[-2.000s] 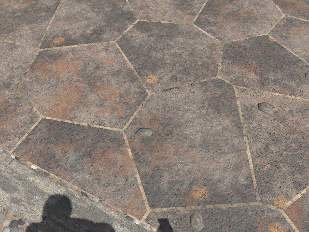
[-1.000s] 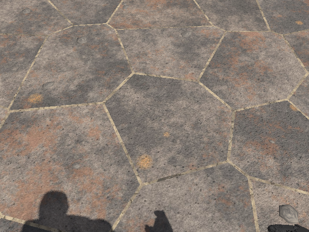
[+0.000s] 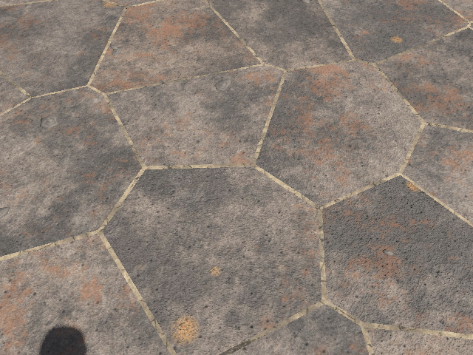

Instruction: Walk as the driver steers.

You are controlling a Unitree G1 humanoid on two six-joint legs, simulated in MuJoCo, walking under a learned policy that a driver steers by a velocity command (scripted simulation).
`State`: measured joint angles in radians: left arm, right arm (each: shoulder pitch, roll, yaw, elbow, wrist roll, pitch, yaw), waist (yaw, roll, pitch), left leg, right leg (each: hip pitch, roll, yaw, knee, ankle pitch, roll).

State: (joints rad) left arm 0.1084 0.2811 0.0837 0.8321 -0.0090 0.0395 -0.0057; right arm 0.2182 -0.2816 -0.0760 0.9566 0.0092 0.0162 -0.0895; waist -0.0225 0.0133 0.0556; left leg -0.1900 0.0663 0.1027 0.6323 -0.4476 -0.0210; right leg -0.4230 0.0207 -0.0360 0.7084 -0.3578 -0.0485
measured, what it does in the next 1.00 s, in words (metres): walks ahead, turning right: left foot, then right foot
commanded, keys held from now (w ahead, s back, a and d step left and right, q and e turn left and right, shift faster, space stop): e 0.42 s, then w+e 0.12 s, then w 0.46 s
